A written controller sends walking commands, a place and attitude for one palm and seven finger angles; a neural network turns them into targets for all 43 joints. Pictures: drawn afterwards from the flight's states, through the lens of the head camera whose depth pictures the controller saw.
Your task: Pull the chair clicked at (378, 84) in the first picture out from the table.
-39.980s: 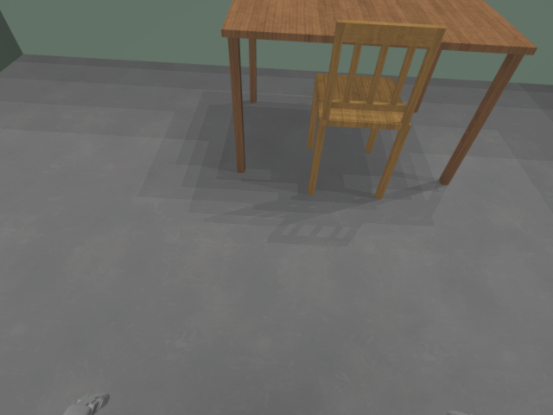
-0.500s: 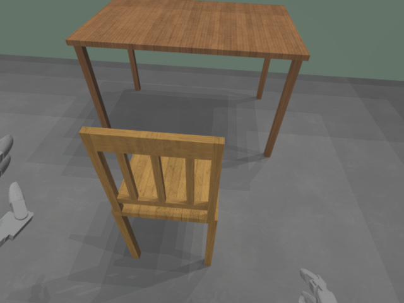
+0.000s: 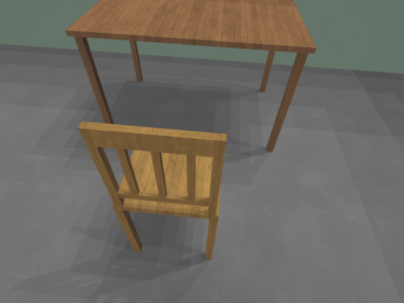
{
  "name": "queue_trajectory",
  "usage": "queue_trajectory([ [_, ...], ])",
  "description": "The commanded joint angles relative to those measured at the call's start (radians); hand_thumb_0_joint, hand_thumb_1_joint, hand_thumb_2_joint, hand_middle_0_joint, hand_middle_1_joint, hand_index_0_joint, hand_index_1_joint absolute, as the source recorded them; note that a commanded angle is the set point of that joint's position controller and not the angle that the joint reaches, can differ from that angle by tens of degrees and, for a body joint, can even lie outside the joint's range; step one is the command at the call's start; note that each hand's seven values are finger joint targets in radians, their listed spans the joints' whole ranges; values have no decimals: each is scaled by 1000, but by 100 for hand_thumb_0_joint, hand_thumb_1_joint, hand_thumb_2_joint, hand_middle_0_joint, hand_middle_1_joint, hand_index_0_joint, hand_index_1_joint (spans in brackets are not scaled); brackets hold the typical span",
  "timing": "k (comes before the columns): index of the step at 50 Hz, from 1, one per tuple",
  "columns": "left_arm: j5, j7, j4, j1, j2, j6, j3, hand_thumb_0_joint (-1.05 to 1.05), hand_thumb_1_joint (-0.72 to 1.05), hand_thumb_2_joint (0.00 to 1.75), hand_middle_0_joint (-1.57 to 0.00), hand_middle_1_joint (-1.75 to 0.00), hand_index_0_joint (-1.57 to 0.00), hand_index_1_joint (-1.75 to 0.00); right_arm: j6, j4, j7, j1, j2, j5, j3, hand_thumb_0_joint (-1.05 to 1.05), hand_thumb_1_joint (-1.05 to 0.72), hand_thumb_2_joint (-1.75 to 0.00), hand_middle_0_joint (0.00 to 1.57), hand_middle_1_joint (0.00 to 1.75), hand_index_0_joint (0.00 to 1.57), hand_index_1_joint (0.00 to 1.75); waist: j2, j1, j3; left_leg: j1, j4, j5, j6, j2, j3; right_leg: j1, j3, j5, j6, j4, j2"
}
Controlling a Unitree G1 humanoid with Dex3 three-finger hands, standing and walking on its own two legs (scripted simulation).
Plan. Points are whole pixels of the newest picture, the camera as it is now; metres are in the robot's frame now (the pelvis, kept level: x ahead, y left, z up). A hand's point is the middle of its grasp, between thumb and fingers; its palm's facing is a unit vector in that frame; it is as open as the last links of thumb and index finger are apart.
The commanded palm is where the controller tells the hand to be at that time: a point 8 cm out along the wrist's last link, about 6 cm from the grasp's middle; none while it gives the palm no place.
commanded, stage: let the arm hang, fingers relaxed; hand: left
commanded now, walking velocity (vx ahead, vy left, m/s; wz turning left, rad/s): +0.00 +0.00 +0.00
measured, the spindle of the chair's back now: (159, 174) +0.48 +0.15 -0.12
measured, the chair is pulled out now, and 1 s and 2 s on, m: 0.63 0.63 0.63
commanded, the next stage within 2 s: look to check the result in 0.58 s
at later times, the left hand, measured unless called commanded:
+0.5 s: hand out of the picture -0.02 +0.14 -0.18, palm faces +0.02 -0.99 -0.14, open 7.4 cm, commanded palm none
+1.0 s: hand out of the picture +0.00 +0.14 -0.17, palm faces +0.03 -0.98 -0.18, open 7.4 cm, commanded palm none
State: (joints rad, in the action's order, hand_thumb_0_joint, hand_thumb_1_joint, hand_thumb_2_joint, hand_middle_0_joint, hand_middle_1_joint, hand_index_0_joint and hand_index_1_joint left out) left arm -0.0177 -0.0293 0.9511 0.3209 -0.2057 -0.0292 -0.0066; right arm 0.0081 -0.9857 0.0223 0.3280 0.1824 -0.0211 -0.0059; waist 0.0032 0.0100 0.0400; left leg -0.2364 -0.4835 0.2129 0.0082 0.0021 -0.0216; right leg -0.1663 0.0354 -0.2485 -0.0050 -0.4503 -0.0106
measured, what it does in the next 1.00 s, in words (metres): stands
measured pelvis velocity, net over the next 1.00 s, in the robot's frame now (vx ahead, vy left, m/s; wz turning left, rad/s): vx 0.01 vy -0.02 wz -0.01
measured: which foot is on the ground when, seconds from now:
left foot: down 0.00-1.00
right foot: down 0.00-1.00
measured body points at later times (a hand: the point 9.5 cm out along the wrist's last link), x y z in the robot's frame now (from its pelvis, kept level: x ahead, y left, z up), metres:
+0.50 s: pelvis +0.00 -0.01 +0.00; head +0.00 -0.01 +0.45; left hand -0.02 +0.19 -0.16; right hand -0.03 -0.21 -0.16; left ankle +0.03 +0.11 -0.74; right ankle +0.00 -0.12 -0.74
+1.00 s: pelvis +0.01 -0.02 +0.00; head +0.02 -0.02 +0.45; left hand +0.00 +0.19 -0.16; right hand -0.01 -0.22 -0.16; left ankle +0.03 +0.11 -0.74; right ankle +0.00 -0.12 -0.74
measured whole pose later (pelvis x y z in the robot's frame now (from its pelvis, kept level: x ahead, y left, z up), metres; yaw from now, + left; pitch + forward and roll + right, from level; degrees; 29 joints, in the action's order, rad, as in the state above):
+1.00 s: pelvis +0.01 -0.02 +0.00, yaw +0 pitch -2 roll +0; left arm -0.01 -0.04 1.06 0.33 -0.12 0.00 0.01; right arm -0.01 -1.10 0.04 0.33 0.10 -0.01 0.00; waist 0.01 0.00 0.05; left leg -0.21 -0.45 0.21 -0.01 -0.01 -0.02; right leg -0.16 0.03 -0.27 0.02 -0.46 0.00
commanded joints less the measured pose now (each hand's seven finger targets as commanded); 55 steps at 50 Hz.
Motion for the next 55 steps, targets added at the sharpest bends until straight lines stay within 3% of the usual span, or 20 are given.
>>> queue_trajectory([
  [1, 8, 0, -18, 36, -68, 28, -11, 0, 90, 90, -20, -30, -20, -30, -19, 25, 3, 56, 81, 7, -18, 0, -90, -90, 20, 30, 20, 30, -35, -8, 53, -34, 128, 54, 48, -80, -99, -51, -86, -5, 58, 111, -72],
  [5, 10, -4, 13, 57, -65, 27, -6, 0, 90, 90, -20, -30, -20, -30, -18, -4, 3, 79, 78, 6, -14, 0, -90, -90, 20, 30, 20, 30, -45, -4, 47, -2, 121, 67, 45, -76, -93, -87, -102, -47, 60, 113, -78],
  [6, 9, -4, 22, 57, -65, 26, -4, 0, 90, 90, -20, -30, -20, -30, -16, -16, 2, 77, 68, 8, -12, 0, -90, -90, 20, 30, 20, 30, -35, -6, 90, -25, 130, 85, 48, -76, -89, -102, -99, -61, 61, 123, -73],
  [9, 10, -7, 40, 79, -58, 27, -2, 0, 90, 90, -20, -30, -20, -30, -17, -31, 3, 91, 61, 6, -10, 0, -90, -90, 20, 30, 20, 30, -43, -5, 58, -3, 121, 80, 45, -75, -86, -105, -107, -66, 61, 114, -76],
  [13, 10, -11, 57, 97, -47, 28, -2, 0, 90, 90, -20, -30, -20, -30, -19, -51, 6, 97, 40, 7, -7, 0, -90, -90, 20, 30, 20, 30, 4, -8, 67, -15, 122, 72, 45, -74, -83, -105, -111, -53, 65, 107, -76],
  [16, 8, -10, 72, 101, -38, 29, -1, 0, 90, 90, -20, -30, -20, -30, -17, -63, 7, 100, 23, 9, -7, 0, -90, -90, 20, 30, 20, 30, -17, -11, 104, -34, 122, 88, 46, -71, -78, -122, -107, -75, 67, 118, -73],
  [23, 8, -13, 85, 113, -11, 33, -3, 0, 90, 90, -20, -30, -20, -30, -24, -74, 13, 114, 4, 8, -7, 0, -90, -90, 20, 30, 20, 30, 36, -9, 81, -28, 117, 61, 42, -72, -79, -107, -105, -31, 68, 99, -73],
  [27, 7, -13, 91, 109, 2, 33, -4, 0, 90, 90, -20, -30, -20, -30, -25, -77, 15, 115, -3, 8, -9, 0, -90, -90, 20, 30, 20, 30, 21, -9, 88, -27, 120, 57, 44, -75, -82, -109, -103, -25, 68, 101, -71],
  [30, 9, -13, 91, 108, 4, 36, -5, 0, 90, 90, -20, -30, -20, -30, -29, -78, 17, 121, -4, 10, -8, 0, -90, -90, 20, 30, 20, 30, 20, -8, 44, -4, 108, 6, 43, -75, -78, -80, -101, 19, 67, 92, -74],
  [31, 9, -12, 93, 104, 5, 37, -5, 0, 90, 90, -20, -30, -20, -30, -29, -83, 18, 119, -10, 11, -8, 0, -90, -90, 20, 30, 20, 30, 12, -10, 63, -16, 110, -13, 45, -77, -77, -75, -96, 34, 67, 98, -71],
  [34, 11, -13, 91, 103, 8, 38, -5, 0, 90, 90, -20, -30, -20, -30, -30, -81, 19, 121, -5, 10, -8, 0, -90, -90, 20, 30, 20, 30, 1, -8, 37, 10, 101, -34, 42, -77, -77, -70, -98, 43, 68, 92, -77],
  [37, 10, -14, 92, 102, 9, 36, -6, 0, 90, 90, -20, -30, -20, -30, -31, -86, 21, 115, -4, 11, -6, 0, -90, -90, 20, 30, 20, 30, 22, -10, 56, 3, 106, -63, 44, -81, -81, -67, -98, 66, 67, 90, -73],
  [40, 11, -14, 93, 103, 8, 38, -6, 0, 90, 90, -20, -30, -20, -30, -30, -87, 22, 113, -3, 12, -8, 0, -90, -90, 20, 30, 20, 30, -11, -9, 42, 22, 100, -64, 43, -80, -76, -63, -97, 67, 66, 94, -78],
  [41, 11, -14, 94, 99, 9, 37, -6, 0, 90, 90, -20, -30, -20, -30, -29, -90, 22, 109, -8, 13, -7, 0, -90, -90, 20, 30, 20, 30, 1, -10, 71, 10, 104, -76, 45, -81, -72, -69, -92, 78, 67, 100, -75],
  [45, 12, -14, 92, 98, 3, 37, -7, 0, 90, 90, -20, -30, -20, -30, -28, -90, 21, 107, -1, 12, -7, 0, -90, -90, 20, 30, 20, 30, -17, -8, 52, 25, 101, -67, 41, -78, -74, -63, -98, 65, 65, 97, -79],
  [47, 11, -14, 92, 99, 4, 37, -6, 0, 90, 90, -20, -30, -20, -30, -27, -94, 21, 100, -5, 12, -7, 0, -90, -90, 20, 30, 20, 30, -11, -10, 85, 17, 105, -64, 41, -80, -71, -80, -97, 62, 66, 104, -78],
  [50, 11, -14, 90, 95, 1, 37, -8, 0, 90, 90, -20, -30, -20, -30, -27, -94, 20, 106, -3, 11, -7, 0, -90, -90, 20, 30, 20, 30, 0, -7, 59, 22, 107, -48, 40, -78, -74, -64, -98, 47, 66, 105, -79],
  [51, 10, -14, 91, 95, 1, 37, -7, 0, 90, 90, -20, -30, -20, -30, -25, -96, 20, 96, -9, 13, -7, 0, -90, -90, 20, 30, 20, 30, 9, -11, 90, 12, 113, -43, 42, -78, -71, -76, -96, 47, 66, 113, -75],
  [55, 11, -14, 90, 96, 2, 39, -9, 0, 90, 90, -20, -30, -20, -30, -30, -93, 21, 104, 0, 12, -6, 0, -90, -90, 20, 30, 20, 30, 4, -9, 44, 35, 107, -71, 42, -79, -77, -54, -99, 70, 65, 102, -78],
])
